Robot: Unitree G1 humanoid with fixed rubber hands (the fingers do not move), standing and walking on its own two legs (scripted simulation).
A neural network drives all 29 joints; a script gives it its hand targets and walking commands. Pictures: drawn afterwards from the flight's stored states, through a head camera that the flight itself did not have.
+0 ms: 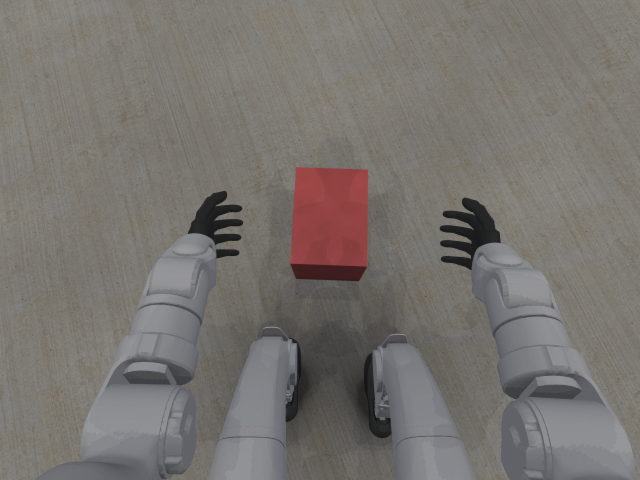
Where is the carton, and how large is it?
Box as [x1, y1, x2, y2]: [290, 167, 367, 280]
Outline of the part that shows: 296,167 290,264 295,277 314,279 358,280 366,267 367,169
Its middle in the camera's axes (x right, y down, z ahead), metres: +0.03 -0.04 +1.01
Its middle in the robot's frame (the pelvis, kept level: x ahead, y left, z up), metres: +0.55 +0.00 -0.57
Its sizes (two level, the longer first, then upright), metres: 0.241 0.176 0.205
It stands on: the floor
